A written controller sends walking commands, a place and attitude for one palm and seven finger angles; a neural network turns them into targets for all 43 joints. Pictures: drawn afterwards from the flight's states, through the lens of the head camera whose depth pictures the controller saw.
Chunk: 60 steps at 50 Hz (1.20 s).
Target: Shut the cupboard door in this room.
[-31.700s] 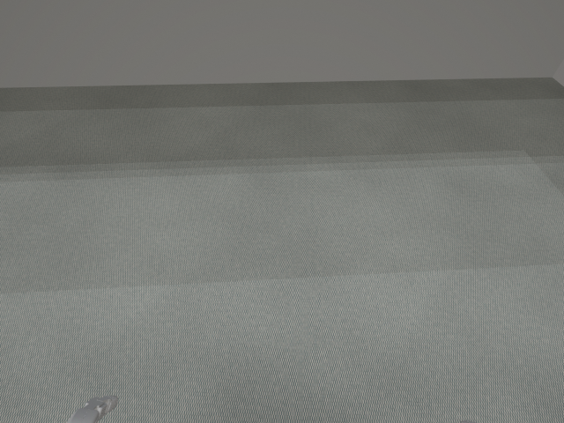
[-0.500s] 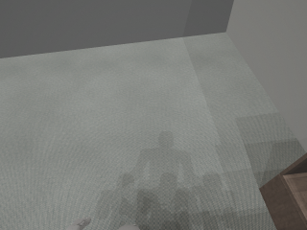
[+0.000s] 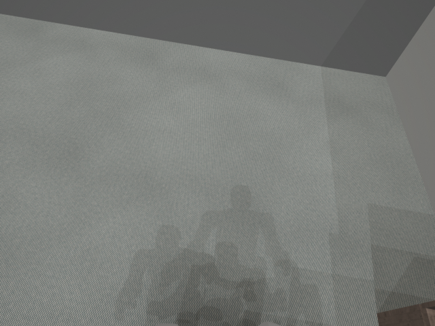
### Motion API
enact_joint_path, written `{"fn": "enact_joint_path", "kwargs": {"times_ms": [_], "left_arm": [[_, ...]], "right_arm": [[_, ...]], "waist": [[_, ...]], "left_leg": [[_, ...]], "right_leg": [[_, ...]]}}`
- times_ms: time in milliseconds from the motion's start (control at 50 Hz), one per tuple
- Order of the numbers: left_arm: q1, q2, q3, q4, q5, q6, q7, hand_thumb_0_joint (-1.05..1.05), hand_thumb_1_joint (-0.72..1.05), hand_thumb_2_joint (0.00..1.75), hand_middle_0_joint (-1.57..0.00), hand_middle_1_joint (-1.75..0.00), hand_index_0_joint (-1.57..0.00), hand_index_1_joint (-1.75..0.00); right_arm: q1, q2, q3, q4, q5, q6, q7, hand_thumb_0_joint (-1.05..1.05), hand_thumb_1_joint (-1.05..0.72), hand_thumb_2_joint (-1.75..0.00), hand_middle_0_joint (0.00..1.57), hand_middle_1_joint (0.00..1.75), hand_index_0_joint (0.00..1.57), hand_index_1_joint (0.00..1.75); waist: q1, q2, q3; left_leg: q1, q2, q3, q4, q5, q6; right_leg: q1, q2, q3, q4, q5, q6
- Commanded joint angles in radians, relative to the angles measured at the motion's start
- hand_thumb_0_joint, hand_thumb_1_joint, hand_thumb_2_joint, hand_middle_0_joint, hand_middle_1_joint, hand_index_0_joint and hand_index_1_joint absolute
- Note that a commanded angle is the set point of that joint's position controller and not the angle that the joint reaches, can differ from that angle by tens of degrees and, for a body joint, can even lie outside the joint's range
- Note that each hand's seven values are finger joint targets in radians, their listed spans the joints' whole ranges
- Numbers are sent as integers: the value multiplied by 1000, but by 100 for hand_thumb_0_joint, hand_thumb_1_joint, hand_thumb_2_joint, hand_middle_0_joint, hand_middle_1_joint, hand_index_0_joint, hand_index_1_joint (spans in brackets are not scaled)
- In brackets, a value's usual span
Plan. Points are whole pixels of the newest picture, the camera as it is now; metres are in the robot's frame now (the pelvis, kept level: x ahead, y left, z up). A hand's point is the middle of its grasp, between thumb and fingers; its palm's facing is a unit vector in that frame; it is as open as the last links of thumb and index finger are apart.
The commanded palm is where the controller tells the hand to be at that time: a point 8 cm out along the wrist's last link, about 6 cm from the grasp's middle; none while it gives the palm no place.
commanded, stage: turn or walk to find it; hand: left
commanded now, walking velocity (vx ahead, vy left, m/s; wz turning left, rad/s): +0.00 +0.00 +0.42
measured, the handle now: out of the picture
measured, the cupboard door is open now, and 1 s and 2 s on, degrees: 92 92 92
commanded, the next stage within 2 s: none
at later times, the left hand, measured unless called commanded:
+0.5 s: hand out of the picture +0.07 +0.16 -0.13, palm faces +0.20 -0.93 -0.30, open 7.4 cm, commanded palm none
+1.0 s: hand out of the picture -0.12 +0.17 -0.18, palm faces +0.49 -0.84 -0.25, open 7.4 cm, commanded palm none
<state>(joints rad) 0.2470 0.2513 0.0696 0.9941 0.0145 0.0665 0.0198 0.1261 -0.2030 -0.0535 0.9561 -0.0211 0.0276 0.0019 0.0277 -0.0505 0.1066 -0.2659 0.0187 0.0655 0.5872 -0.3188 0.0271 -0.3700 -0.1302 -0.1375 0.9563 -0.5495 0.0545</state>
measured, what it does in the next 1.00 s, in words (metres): steps on the spot, turning left: right foot, then left foot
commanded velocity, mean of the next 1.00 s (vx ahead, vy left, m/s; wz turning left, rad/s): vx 0.00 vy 0.00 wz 0.42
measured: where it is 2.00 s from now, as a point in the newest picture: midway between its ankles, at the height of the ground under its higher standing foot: outside the picture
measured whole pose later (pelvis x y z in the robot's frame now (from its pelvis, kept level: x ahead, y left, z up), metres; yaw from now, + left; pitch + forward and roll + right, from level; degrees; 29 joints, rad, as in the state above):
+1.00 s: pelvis -0.02 -0.03 +0.00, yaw +26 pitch -1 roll +0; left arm 0.26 0.27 0.06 1.01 0.01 0.07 0.02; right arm 0.09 -0.21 -0.04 0.94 -0.02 0.03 0.00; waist 0.04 -0.05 0.10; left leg -0.24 0.01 0.06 0.58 -0.33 0.03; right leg -0.37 -0.13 -0.15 0.95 -0.54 0.05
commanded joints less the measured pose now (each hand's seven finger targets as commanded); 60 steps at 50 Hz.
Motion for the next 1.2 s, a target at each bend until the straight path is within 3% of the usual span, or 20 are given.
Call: {"fn": "enact_joint_path", "kwargs": {"times_ms": [0,80,220,320,340,360,380,400,420,440,500,740,840,860,880,900,920,960,1020,1180], "left_arm": [[-53,66,17,-92,4,-34,-11,0,90,90,-20,-30,-20,-30],[-48,64,12,-84,1,-32,-12,0,90,90,-20,-30,-20,-30],[-124,48,2,-129,-4,-36,-7,0,90,90,-20,-30,-20,-30],[-29,55,5,-114,-12,-60,-3,0,90,90,-20,-30,-20,-30],[8,90,11,-106,-7,-70,1,0,90,90,-20,-30,-20,-30],[34,175,26,-103,8,-80,10,0,90,90,-20,-30,-20,-30],[41,223,34,-113,11,-78,12,0,90,90,-20,-30,-20,-30],[14,183,28,-121,4,-75,17,0,90,90,-20,-30,-20,-30],[-50,148,28,-133,2,-77,20,0,90,90,-20,-30,-20,-30],[-95,124,19,-148,0,-74,16,0,90,90,-20,-30,-20,-30],[-90,86,9,-152,0,-85,12,0,90,90,-20,-30,-20,-30],[81,154,27,-80,16,-77,10,0,90,90,-20,-30,-20,-30],[39,171,35,-66,9,-68,6,0,90,90,-20,-30,-20,-30],[27,156,34,-69,0,-63,4,0,90,90,-20,-30,-20,-30],[35,105,25,-93,-6,-57,0,0,90,90,-20,-30,-20,-30],[-12,54,-1,-124,-4,-48,0,0,90,90,-20,-30,-20,-30],[-37,82,3,-128,0,-38,3,0,90,90,-20,-30,-20,-30],[-72,80,13,-96,2,-28,0,0,90,90,-20,-30,-20,-30],[-20,79,14,-68,3,-29,-13,0,90,90,-20,-30,-20,-30],[-98,64,5,-117,-2,-30,-7,0,90,90,-20,-30,-20,-30]], "right_arm": [[45,-183,-34,-46,-1,-19,-25,0,-90,-90,20,30,20,30],[71,-185,-36,-46,4,-25,-22,0,-90,-90,20,30,20,30],[99,-196,-52,-51,-5,-14,-16,0,-90,-90,20,30,20,30],[68,-185,-57,-64,1,-9,-13,0,-90,-90,20,30,20,30],[68,-160,-54,-68,8,-11,-9,0,-90,-90,20,30,20,30],[85,-93,-43,-82,18,-13,-3,0,-90,-90,20,30,20,30],[47,-90,-44,-111,13,-7,-5,0,-90,-90,20,30,20,30],[47,-122,-53,-94,6,10,-7,0,-90,-90,20,30,20,30],[70,-122,-57,-68,1,22,-3,0,-90,-90,20,30,20,30],[86,-118,-59,-47,-1,28,2,0,-90,-90,20,30,20,30],[122,-100,-51,-17,-1,29,13,0,-90,-90,20,30,20,30],[-43,-76,-16,-54,13,18,12,0,-90,-90,20,30,20,30],[22,-93,-13,-47,12,-1,9,0,-90,-90,20,30,20,30],[67,-130,-21,-36,10,-10,9,0,-90,-90,20,30,20,30],[107,-224,-44,-39,2,-19,5,0,-90,-90,20,30,20,30],[150,-293,-61,-31,6,-11,-5,0,-90,-90,20,30,20,30],[151,-286,-55,-21,4,-4,-8,0,-90,-90,20,30,20,30],[62,-228,-43,-38,0,-9,-25,0,-90,-90,20,30,20,30],[10,-196,-30,-58,4,-17,-24,0,-90,-90,20,30,20,30],[81,-194,-44,-55,0,-15,-17,0,-90,-90,20,30,20,30]], "waist": [[-37,220,-105],[-37,191,-128],[-61,233,-131],[-13,205,-189],[4,131,-210],[13,-117,-237],[32,-231,-185],[16,-139,-160],[-13,-189,-103],[-35,-125,-72],[-47,-124,-79],[32,-145,-119],[-20,-116,-161],[-52,-26,-187],[-71,231,-224],[-94,370,-196],[-94,261,-184],[-63,286,-112],[-25,196,-106],[-54,209,-104]], "left_leg": [[142,240,-268,-257,504,127],[157,206,-241,-266,489,115],[141,209,-328,-234,489,138],[49,148,-351,-119,501,87],[-39,98,-314,-57,359,35],[-228,-19,-182,121,57,-34],[-293,-82,-117,334,-289,-65],[-266,-43,-173,491,-265,-59],[-273,-18,-188,572,-216,-61],[-278,-17,-165,633,-149,-68],[-289,-2,-127,650,-37,-91],[-180,15,-16,254,-146,-97],[33,4,30,-69,29,-67],[166,36,-8,-194,173,-51],[311,235,-282,-250,401,31],[308,395,-446,-262,731,155],[258,415,-370,-237,667,205],[180,299,-329,-257,569,167],[155,215,-233,-260,505,119],[142,212,-315,-262,439,143]], "right_leg": [[-171,7,101,166,100,20],[-149,25,99,118,153,35],[-77,61,93,-103,98,36],[176,98,68,-492,302,16],[306,39,108,-602,407,5],[454,-189,315,-641,511,-64],[358,-370,449,-646,693,-181],[255,-353,388,-650,655,-222],[168,-306,342,-679,531,-209],[156,-246,283,-675,478,-184],[207,-173,144,-643,581,-136],[330,-241,81,-570,804,-196],[260,-230,13,-455,719,-132],[174,-199,-29,-346,631,-84],[-25,-72,-79,-147,297,-11],[-175,7,-19,12,-130,26],[-156,-9,47,100,-119,10],[-186,-7,101,152,11,15],[-162,15,97,167,132,27],[-123,41,103,-23,115,43]]}}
